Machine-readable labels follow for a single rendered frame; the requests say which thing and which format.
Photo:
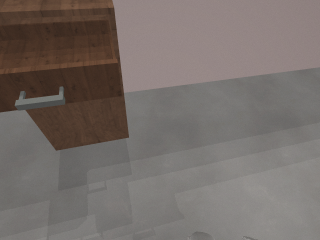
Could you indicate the drawer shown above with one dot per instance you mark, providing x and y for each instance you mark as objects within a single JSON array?
[{"x": 39, "y": 58}]

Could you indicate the cabinet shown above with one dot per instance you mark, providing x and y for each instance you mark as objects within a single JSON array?
[{"x": 79, "y": 123}]

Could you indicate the handle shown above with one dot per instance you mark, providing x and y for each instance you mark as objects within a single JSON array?
[{"x": 40, "y": 102}]

